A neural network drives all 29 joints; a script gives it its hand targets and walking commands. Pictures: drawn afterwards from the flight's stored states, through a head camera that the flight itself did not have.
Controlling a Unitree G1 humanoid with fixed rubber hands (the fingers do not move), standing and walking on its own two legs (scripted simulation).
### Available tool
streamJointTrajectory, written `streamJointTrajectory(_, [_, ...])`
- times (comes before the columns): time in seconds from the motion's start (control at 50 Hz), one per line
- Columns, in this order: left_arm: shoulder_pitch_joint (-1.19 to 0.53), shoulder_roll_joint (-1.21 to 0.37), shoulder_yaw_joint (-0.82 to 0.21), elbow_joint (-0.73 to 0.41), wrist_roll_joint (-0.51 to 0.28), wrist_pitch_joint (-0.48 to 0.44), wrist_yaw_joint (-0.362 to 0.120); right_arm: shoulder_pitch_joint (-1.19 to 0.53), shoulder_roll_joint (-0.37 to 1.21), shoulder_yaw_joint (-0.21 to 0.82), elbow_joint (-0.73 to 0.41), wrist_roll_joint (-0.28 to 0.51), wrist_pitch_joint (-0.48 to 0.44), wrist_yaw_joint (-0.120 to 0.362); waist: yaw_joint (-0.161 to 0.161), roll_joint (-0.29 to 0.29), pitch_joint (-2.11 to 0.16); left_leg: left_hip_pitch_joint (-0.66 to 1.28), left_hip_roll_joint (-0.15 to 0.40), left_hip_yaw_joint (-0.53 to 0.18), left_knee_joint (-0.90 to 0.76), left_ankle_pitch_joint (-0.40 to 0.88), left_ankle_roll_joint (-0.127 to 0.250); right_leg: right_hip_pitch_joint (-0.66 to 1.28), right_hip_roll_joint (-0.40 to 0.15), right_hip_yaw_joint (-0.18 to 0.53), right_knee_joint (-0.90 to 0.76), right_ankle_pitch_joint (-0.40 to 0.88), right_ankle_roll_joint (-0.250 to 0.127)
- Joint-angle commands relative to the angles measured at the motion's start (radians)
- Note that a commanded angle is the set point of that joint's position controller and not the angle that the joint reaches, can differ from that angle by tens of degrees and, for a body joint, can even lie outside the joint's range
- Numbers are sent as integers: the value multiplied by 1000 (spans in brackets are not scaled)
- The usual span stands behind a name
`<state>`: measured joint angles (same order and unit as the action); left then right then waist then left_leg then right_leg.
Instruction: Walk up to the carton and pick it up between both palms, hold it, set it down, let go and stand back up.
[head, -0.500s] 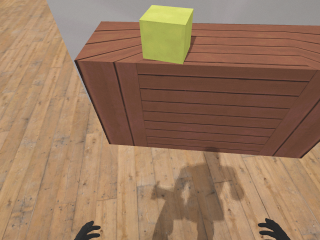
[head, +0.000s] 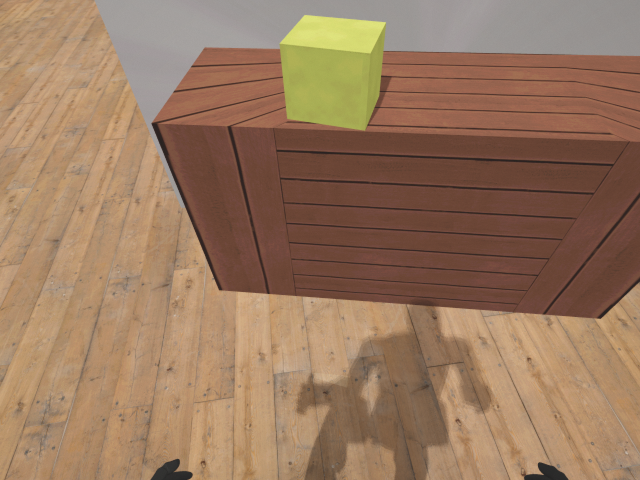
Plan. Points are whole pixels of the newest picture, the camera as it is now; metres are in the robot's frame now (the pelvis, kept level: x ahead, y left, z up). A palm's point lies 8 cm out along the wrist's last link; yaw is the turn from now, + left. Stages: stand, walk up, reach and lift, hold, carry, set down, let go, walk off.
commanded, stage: stand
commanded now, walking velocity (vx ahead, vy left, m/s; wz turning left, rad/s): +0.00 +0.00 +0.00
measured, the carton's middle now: (334, 72) +0.92 +0.02 +0.06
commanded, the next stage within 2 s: none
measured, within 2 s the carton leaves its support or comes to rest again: neither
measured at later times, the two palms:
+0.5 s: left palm out of the picture +0.06 +0.25 -0.11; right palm out of the picture +0.05 -0.29 -0.11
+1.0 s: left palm out of the picture +0.04 +0.26 -0.11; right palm out of the picture +0.03 -0.29 -0.11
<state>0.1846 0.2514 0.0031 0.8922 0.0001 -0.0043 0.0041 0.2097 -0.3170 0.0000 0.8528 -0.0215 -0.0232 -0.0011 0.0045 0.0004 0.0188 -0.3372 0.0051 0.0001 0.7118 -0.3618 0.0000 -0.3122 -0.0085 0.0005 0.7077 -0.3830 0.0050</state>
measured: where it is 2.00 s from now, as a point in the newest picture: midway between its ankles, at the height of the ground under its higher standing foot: outside the picture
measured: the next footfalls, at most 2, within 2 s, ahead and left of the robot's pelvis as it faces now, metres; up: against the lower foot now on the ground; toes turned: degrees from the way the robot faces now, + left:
none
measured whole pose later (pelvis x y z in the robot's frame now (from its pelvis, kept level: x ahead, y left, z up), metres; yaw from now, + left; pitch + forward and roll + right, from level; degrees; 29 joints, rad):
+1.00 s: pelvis -0.03 +0.00 +0.02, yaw +0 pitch +0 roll +0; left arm 0.14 0.25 0.00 1.07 0.00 -0.01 0.00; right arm 0.21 -0.32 0.00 1.03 -0.02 -0.02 0.00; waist 0.00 0.00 0.01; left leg -0.32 0.00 0.00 0.53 -0.21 0.00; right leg -0.31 -0.01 0.00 0.56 -0.25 0.00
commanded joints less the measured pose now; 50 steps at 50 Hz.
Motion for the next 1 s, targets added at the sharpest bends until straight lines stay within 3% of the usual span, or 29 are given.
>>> streamJointTrajectory(0.0, [-104,276,81,-59,16,-39,6,-83,-221,-65,-33,11,-31,-13,2,-94,-73,80,78,-57,-150,210,48,26,-104,104,-199,212,-79])
streamJointTrajectory(0.04, [-77,259,67,-43,21,-44,3,-70,-214,-67,-24,9,-33,-9,-1,-30,-68,80,84,-88,-172,182,60,30,-97,93,-201,170,-59])
streamJointTrajectory(0.12, [-78,277,70,-27,14,-46,0,-73,-200,-54,-6,15,-30,-9,6,-62,-98,96,82,-83,-182,207,52,58,-105,107,-227,217,-73])
streamJointTrajectory(0.14, [-91,273,70,-2,18,-41,3,-57,-210,-55,9,12,-30,-2,-14,-75,-79,94,77,-65,-187,198,51,41,-96,105,-224,217,-64])
streamJointTrajectory(0.16, [-94,250,65,-12,14,-42,3,-52,-227,-58,10,11,-34,-6,-7,-22,-58,92,84,-82,-195,212,53,28,-105,111,-222,223,-71])
streamJointTrajectory(0.18, [-101,286,70,-6,21,-43,1,-55,-217,-53,24,14,-31,-5,-14,-53,-51,98,90,-78,-208,198,51,12,-105,105,-240,205,-65])
streamJointTrajectory(0.22, [-100,279,71,12,13,-39,6,-59,-215,-49,22,6,-35,-4,-12,-27,-83,100,95,-82,-224,193,44,40,-92,100,-234,170,-62])
streamJointTrajectory(0.26, [-104,263,68,17,19,-38,9,-103,-234,-59,39,-6,-29,-13,19,-10,-53,91,93,-86,-236,176,47,45,-87,91,-241,184,-68])
streamJointTrajectory(0.28, [-97,245,67,24,21,-38,6,-96,-200,-46,35,-2,-34,-12,3,-47,-63,49,98,-109,-244,147,66,71,-99,104,-246,165,-69])
streamJointTrajectory(0.32, [-118,291,68,29,19,-40,4,-74,-206,-44,62,9,-24,-4,6,-132,-58,64,85,-74,-253,150,49,77,-104,102,-284,135,-57])
streamJointTrajectory(0.34, [-103,262,64,36,10,-38,0,-55,-204,-37,66,6,-28,-3,-4,-83,-14,81,79,-82,-248,118,45,17,-100,124,-302,101,-61])
streamJointTrajectory(0.38, [-95,248,58,43,11,-47,-5,-84,-219,-53,62,3,-24,-8,14,-69,-100,101,77,-80,-242,126,45,58,-116,119,-300,95,-60])
streamJointTrajectory(0.4, [-105,252,54,49,16,-51,-3,-38,-178,-38,70,4,-26,-6,-7,-134,-101,110,76,-74,-243,147,40,56,-110,118,-305,104,-64])
streamJointTrajectory(0.42, [-103,258,49,58,16,-53,1,-39,-216,-43,83,7,-25,-4,-17,-52,-34,110,80,-68,-245,166,36,11,-121,137,-323,142,-67])
streamJointTrajectory(0.46, [-98,260,56,58,16,-45,-2,-66,-222,-49,85,6,-30,-6,-1,-38,-91,122,94,-88,-262,138,45,80,-110,113,-314,148,-47])
streamJointTrajectory(0.48, [-89,274,58,73,19,-44,4,-36,-230,-50,87,6,-28,-11,-16,-43,-72,98,90,-104,-273,129,54,66,-106,119,-312,144,-59])
streamJointTrajectory(0.5, [-119,272,57,73,16,-48,0,-58,-220,-42,92,0,-28,-9,1,-84,-104,104,103,-99,-282,167,54,104,-103,97,-286,151,-51])
streamJointTrajectory(0.52, [-99,253,53,78,17,-49,5,-64,-214,-44,96,-1,-34,-1,4,-41,-98,112,102,-91,-285,128,57,97,-111,122,-307,170,-63])
streamJointTrajectory(0.54, [-118,275,61,86,19,-46,3,-58,-196,-38,106,8,-28,-4,-12,-94,-93,114,93,-90,-285,189,46,92,-115,120,-310,200,-59])
streamJointTrajectory(0.56, [-105,293,64,85,18,-51,4,-51,-236,-50,115,9,-25,-6,-15,-72,-101,129,85,-82,-276,180,44,70,-102,115,-318,206,-43])
streamJointTrajectory(0.58, [-105,282,59,95,20,-48,5,-72,-201,-41,98,4,-24,-6,-11,-102,-100,134,96,-88,-289,194,50,90,-106,97,-331,198,-46])
streamJointTrajectory(0.68, [-82,274,57,119,14,-47,6,-50,-204,-39,117,6,-27,-1,-9,-94,-145,154,85,-70,-276,204,27,113,-125,115,-323,184,-52])
streamJointTrajectory(0.72, [-101,282,59,107,8,-46,5,-51,-228,-42,135,5,-27,-9,-1,-83,-106,131,110,-94,-288,217,44,83,-117,122,-351,151,-52])
streamJointTrajectory(0.76, [-63,285,60,122,13,-46,5,-32,-205,-39,139,8,-29,-6,-19,-54,-101,116,96,-87,-281,186,39,79,-120,112,-344,191,-55])
streamJointTrajectory(0.78, [-95,297,64,126,20,-47,6,-36,-217,-47,138,-8,-24,-10,-12,-97,-78,118,97,-83,-298,177,38,78,-108,110,-347,132,-49])
streamJointTrajectory(0.84, [-81,241,42,128,9,-44,0,-47,-223,-37,136,9,-27,0,-11,-64,-74,92,101,-101,-308,105,39,55,-115,116,-361,80,-51])
streamJointTrajectory(0.88, [-112,258,50,124,13,-37,3,-49,-227,-46,143,3,-28,-2,-21,-107,-72,105,91,-82,-309,102,36,31,-103,126,-373,23,-44])
streamJointTrajectory(0.9, [-107,255,49,118,17,-46,3,-69,-207,-39,136,0,-29,1,4,-94,-82,116,93,-91,-316,122,35,46,-101,95,-369,32,-41])
streamJointTrajectory(0.98, [-84,256,48,127,13,-46,0,-21,-205,-28,166,5,-29,-7,7,-61,-77,107,99,-93,-324,122,45,87,-107,122,-359,82,-39])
